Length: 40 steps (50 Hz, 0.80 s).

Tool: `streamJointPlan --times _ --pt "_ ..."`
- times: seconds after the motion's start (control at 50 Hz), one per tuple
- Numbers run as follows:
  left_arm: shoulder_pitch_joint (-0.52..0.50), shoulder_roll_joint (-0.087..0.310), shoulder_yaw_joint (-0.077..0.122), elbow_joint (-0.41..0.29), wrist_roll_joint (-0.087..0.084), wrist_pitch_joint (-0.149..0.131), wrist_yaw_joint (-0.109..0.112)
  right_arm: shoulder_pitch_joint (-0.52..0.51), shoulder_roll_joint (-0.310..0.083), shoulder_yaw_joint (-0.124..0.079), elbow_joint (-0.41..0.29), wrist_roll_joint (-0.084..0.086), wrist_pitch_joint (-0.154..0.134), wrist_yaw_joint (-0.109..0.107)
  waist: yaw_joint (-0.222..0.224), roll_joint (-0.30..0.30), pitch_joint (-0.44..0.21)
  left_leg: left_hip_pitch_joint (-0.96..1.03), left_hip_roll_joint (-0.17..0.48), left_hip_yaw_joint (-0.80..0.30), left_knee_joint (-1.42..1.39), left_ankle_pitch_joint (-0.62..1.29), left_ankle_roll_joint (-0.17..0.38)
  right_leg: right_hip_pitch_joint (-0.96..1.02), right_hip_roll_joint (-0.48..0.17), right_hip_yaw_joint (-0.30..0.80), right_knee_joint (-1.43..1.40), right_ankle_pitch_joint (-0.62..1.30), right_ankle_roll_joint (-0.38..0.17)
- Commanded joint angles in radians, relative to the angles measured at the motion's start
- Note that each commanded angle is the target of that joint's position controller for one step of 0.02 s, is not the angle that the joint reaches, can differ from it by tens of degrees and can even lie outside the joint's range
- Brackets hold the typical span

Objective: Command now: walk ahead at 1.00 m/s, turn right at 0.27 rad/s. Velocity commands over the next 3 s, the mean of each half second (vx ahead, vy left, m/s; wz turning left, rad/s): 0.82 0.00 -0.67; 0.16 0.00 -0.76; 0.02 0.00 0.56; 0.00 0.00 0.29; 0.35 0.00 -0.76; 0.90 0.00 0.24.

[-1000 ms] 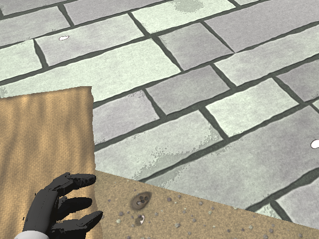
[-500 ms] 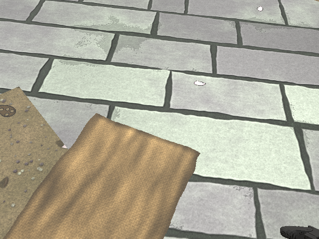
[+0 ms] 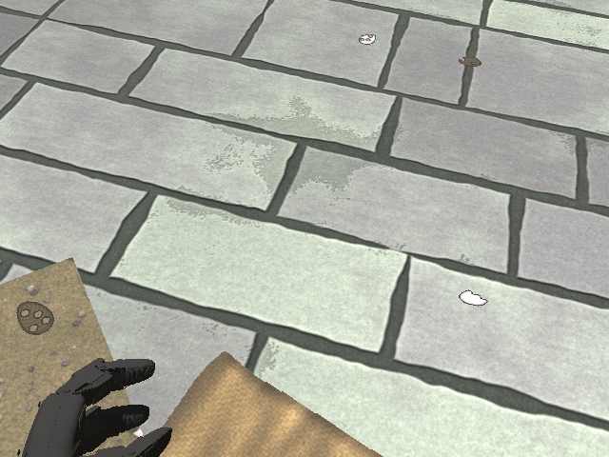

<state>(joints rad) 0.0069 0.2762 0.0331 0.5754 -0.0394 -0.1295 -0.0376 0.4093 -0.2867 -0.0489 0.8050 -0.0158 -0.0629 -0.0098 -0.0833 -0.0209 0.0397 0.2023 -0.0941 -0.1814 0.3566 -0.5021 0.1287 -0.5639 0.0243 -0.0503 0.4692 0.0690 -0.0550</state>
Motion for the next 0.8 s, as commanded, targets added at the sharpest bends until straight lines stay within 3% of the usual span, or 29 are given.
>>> streamJointPlan --times 0.02,0.04,0.06,0.08,0.1,0.12,0.14,0.16,0.2,0.24,0.28,0.32,0.38,0.4,0.42,0.44,0.46,0.48,0.5,0.52,0.54,0.56,0.58,0.62,0.68,0.74,0.8 --pt "0.505 0.208 0.08 0.054 -0.017 0.025 0.019 -0.126 -0.175 -0.037 -0.067 -0.049 0.007 -0.009 0.326 0.109 -0.304 -0.312 0.228 0.062 0.705 1.338 0.01 0.706 -0.045 0.09 0.164 -0.151 -0.095" --pt "0.554 0.265 0.09 0.086 0.012 0.015 0.006 0.031 -0.038 -0.004 -0.089 -0.015 -0.016 0.001 0.197 -0.389 -0.415 -0.768 -0.022 0.082 1.192 0.332 -0.125 1.069 -0.269 0.703 0.025 -0.453 -0.326" --pt "0.516 0.175 0.077 0.093 0.019 0.012 -0.001 0.044 -0.078 0.014 -0.1 0.034 -0.053 0.018 0.194 -0.322 -0.419 -0.966 0.0 -0.01 1.203 0.112 -0.097 1.128 -0.315 1.029 -0.202 -0.804 -0.343" --pt "0.468 0.121 0.066 0.075 0.044 0.016 0.009 -0.115 -0.128 0.009 -0.136 0.067 -0.077 0.028 0.216 -0.174 -0.249 -1.019 0.063 -0.028 1.173 0.138 -0.07 1.0 -0.3 0.908 -0.202 -0.78 -0.291" --pt "0.436 0.122 0.064 0.08 0.053 0.014 0.001 -0.231 -0.116 0.019 -0.172 0.047 -0.095 0.031 0.187 0.03 -0.119 -0.983 0.083 -0.003 1.065 0.166 -0.052 0.802 -0.25 0.798 -0.233 -0.608 -0.258" --pt "0.402 0.111 0.057 0.084 0.049 0.007 -0.006 -0.29 -0.101 0.018 -0.183 0.014 -0.102 0.027 0.148 0.111 -0.062 -0.933 0.109 0.006 0.943 0.183 -0.046 0.673 -0.199 0.699 -0.243 -0.467 -0.242" --pt "0.374 0.103 0.05 0.086 0.047 0.007 -0.006 -0.279 -0.084 0.019 -0.186 0.002 -0.103 0.028 0.1 0.085 -0.03 -0.884 0.124 0.008 0.867 0.199 -0.056 0.584 -0.152 0.625 -0.258 -0.371 -0.245" --pt "0.366 0.089 0.044 0.09 0.034 0.011 -0.006 -0.269 -0.079 0.018 -0.185 -0.006 -0.097 0.026 0.08 0.06 -0.011 -0.861 0.13 0.022 0.812 0.208 -0.071 0.536 -0.114 0.579 -0.273 -0.306 -0.242" --pt "0.373 0.096 0.045 0.103 0.006 0.016 0.005 -0.264 -0.076 0.02 -0.196 -0.011 -0.09 0.021 0.057 0.025 0.023 -0.866 0.145 0.043 0.693 0.192 -0.117 0.456 -0.11 0.548 -0.286 -0.237 -0.263" --pt "0.391 0.11 0.049 0.113 0.0 0.019 0.023 -0.394 -0.061 0.03 -0.249 -0.014 -0.094 0.021 0.092 0.029 0.085 -0.834 0.13 0.09 0.494 0.31 -0.152 0.325 -0.079 0.492 -0.323 -0.196 -0.247" --pt "0.408 0.126 0.055 0.13 0.004 0.031 0.038 -0.51 -0.019 0.042 -0.292 -0.02 -0.102 0.027 0.137 0.003 0.114 -0.693 0.079 0.128 0.287 0.53 -0.168 0.189 -0.021 0.426 -0.307 -0.089 -0.189" --pt "0.485 0.137 0.064 0.171 0.001 0.052 0.043 -0.541 -0.021 0.029 -0.316 -0.024 -0.107 0.031 0.169 -0.021 0.063 -0.516 0.009 0.146 0.178 0.724 -0.164 0.154 -0.002 0.428 -0.253 0.017 -0.117" --pt "0.522 0.117 0.067 0.203 -0.009 0.079 0.055 -0.556 -0.074 -0.007 -0.347 0.007 -0.099 0.018 0.159 -0.071 0.003 -0.435 -0.023 0.098 0.064 0.701 -0.151 0.299 0.016 0.482 -0.087 0.091 -0.043" --pt "0.491 0.128 0.074 0.192 -0.009 0.084 0.059 -0.533 -0.101 -0.021 -0.353 0.01 -0.099 0.009 0.126 -0.086 -0.027 -0.395 -0.021 0.095 0.036 0.684 -0.142 0.335 0.025 0.489 0.011 0.187 -0.013" --pt "0.43 0.143 0.08 0.168 -0.01 0.091 0.065 -0.422 -0.115 -0.032 -0.335 0.005 -0.1 0.0 0.047 -0.094 -0.102 -0.266 0.009 0.096 0.004 0.765 -0.129 0.33 0.051 0.475 0.175 0.247 0.028" --pt "0.376 0.116 0.072 0.123 0.01 0.098 0.069 -0.186 -0.142 -0.041 -0.288 -0.007 -0.093 -0.007 -0.052 -0.096 -0.284 0.012 0.164 0.003 0.113 0.867 -0.071 0.24 0.067 0.444 0.468 0.101 0.067" --pt "0.53 -0.044 0.03 0.106 0.055 0.111 0.069 -0.067 -0.175 -0.032 -0.265 -0.027 -0.074 -0.007 0.024 0.211 -0.468 0.294 0.492 -0.243 0.312 1.499 0.034 0.015 0.171 0.324 0.861 -0.886 0.105" --pt "0.7 0.054 0.019 0.093 0.005 0.114 0.054 -0.051 -0.175 -0.031 -0.238 -0.011 -0.058 0.019 0.069 0.409 -0.684 0.387 0.709 -0.595 0.25 1.24 0.214 -0.079 0.09 0.318 1.124 -0.849 0.119" --pt "0.614 0.131 0.039 0.101 -0.002 0.131 0.056 -0.176 -0.111 -0.03 -0.289 -0.01 -0.037 0.009 0.055 0.263 -0.604 0.258 0.59 -0.5 0.154 0.877 0.2 -0.116 -0.008 0.27 1.121 -0.71 0.139" --pt "0.478 0.178 0.057 0.073 0.0 0.146 0.063 -0.25 -0.038 -0.008 -0.288 -0.006 -0.017 -0.003 0.046 0.154 -0.412 0.087 0.491 -0.287 0.117 0.814 0.142 -0.158 -0.035 0.193 1.046 -0.621 0.15" --pt "0.426 0.181 0.067 0.063 0.004 0.158 0.07 -0.287 -0.028 0.001 -0.278 -0.004 -0.002 -0.008 0.066 0.08 -0.293 -0.068 0.429 -0.188 0.082 0.841 0.112 -0.145 -0.058 0.158 1.028 -0.581 0.167" --pt "0.409 0.162 0.069 0.046 0.005 0.168 0.072 -0.329 -0.04 -0.002 -0.258 -0.003 0.007 -0.009 0.102 0.087 -0.191 -0.213 0.393 -0.108 0.044 0.854 0.102 -0.119 -0.085 0.149 0.96 -0.57 0.171" --pt "0.401 0.118 0.061 0.029 0.005 0.175 0.07 -0.347 -0.06 -0.013 -0.234 -0.006 0.006 -0.009 0.123 0.117 -0.125 -0.339 0.368 -0.035 -0.008 0.835 0.087 -0.068 -0.11 0.13 0.87 -0.562 0.166" --pt "0.358 0.054 0.043 0.0 0.012 0.174 0.073 -0.372 -0.088 -0.03 -0.198 -0.007 -0.004 -0.006 0.128 0.133 -0.098 -0.422 0.38 0.047 -0.07 0.889 0.105 -0.031 -0.131 0.097 0.728 -0.528 0.163" --pt "0.329 0.079 0.048 -0.002 0.019 0.173 0.056 -0.411 -0.131 -0.048 -0.171 0.004 -0.003 -0.01 0.133 0.107 -0.168 -0.42 0.4 0.143 -0.086 0.819 0.103 0.08 -0.155 0.095 0.532 -0.315 0.123" --pt "0.277 0.123 0.059 -0.011 0.017 0.19 0.031 -0.441 -0.158 -0.057 -0.156 0.026 0.001 -0.001 0.128 0.116 -0.14 -0.452 0.388 0.246 -0.091 0.646 0.065 0.184 -0.137 0.056 0.374 -0.201 0.084" --pt "0.203 0.169 0.077 -0.049 0.019 0.207 0.012 -0.411 -0.194 -0.071 -0.134 0.042 0.008 0.014 0.111 0.106 -0.097 -0.404 0.412 0.278 -0.038 0.54 0.03 0.208 -0.118 0.019 0.252 -0.25 0.044"
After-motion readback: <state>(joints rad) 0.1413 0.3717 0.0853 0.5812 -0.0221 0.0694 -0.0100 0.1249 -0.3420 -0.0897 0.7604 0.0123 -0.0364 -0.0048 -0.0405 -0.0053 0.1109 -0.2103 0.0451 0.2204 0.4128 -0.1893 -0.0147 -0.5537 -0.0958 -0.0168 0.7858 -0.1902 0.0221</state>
